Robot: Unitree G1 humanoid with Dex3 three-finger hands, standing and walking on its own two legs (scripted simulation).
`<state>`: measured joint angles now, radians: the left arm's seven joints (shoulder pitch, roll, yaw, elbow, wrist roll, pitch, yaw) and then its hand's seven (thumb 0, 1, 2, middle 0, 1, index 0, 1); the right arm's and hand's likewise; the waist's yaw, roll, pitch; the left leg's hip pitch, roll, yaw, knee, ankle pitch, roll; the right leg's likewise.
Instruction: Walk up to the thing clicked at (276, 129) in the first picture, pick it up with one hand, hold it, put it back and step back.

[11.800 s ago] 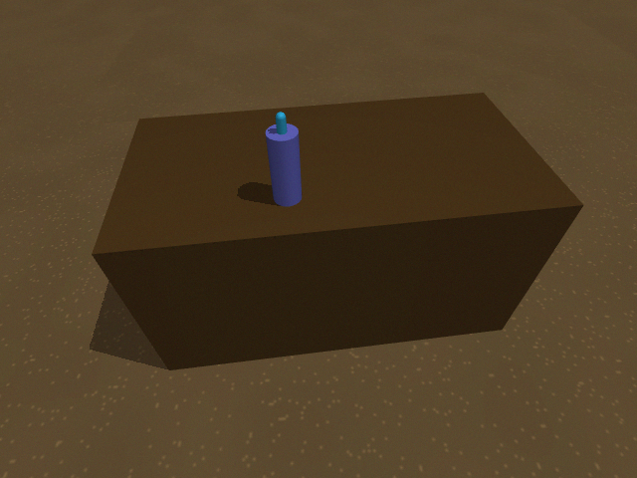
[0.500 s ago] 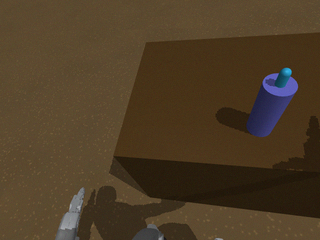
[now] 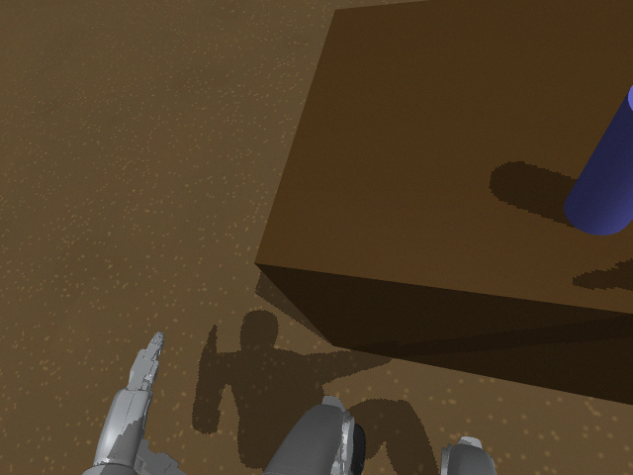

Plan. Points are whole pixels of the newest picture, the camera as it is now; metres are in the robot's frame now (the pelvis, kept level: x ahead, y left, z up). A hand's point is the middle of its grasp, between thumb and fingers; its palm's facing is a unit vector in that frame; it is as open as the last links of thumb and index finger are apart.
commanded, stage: close in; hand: right
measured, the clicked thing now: out of the picture +0.51 -0.24 +0.04
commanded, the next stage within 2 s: close in 0.50 s
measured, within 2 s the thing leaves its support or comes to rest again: leaves its support in 2.00 s
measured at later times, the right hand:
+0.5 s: hand out of the picture +0.47 -0.25 +0.00, palm faces +0.23 +0.97 +0.03, open 17.3 cm
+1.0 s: hand (628, 175) +0.50 -0.24 +0.01, palm faces +0.25 +0.97 +0.00, open 15.4 cm
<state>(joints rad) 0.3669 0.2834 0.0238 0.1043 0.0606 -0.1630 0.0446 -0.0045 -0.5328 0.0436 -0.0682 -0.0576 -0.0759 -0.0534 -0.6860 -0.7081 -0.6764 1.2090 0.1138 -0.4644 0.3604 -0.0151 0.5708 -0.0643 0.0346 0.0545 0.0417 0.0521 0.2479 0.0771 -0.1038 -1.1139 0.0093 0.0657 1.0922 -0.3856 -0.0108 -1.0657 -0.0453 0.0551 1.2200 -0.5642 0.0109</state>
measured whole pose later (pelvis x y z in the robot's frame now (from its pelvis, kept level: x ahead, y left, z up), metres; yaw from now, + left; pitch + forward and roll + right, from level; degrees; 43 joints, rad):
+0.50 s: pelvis +0.00 +0.00 -0.01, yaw +0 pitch +23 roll +3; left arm 0.44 0.27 0.05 -0.07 0.06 -0.10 -0.01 -0.01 -0.53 0.04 -0.07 -0.06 -0.08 -0.05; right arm -0.67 -0.52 -0.58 1.10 0.07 -0.47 0.19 -0.01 0.49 -0.06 0.05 0.05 0.05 0.05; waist 0.22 0.04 -0.13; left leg -1.13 0.01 0.06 1.14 -0.41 -0.01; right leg -1.07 -0.04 0.05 1.25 -0.58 0.01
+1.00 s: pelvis +0.00 +0.00 -0.01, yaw +0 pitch +24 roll +3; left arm 0.44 0.26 0.03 -0.12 0.08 -0.06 -0.03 -0.01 -0.55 0.06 -0.06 -0.05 -0.06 -0.05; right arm -0.79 -0.57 -0.58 1.15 0.02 -0.47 0.10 -0.01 0.45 -0.05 0.44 0.21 0.43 0.21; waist 0.26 0.03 -0.11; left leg -1.18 0.01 0.05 1.16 -0.40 -0.01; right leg -1.12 -0.04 0.05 1.27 -0.58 0.01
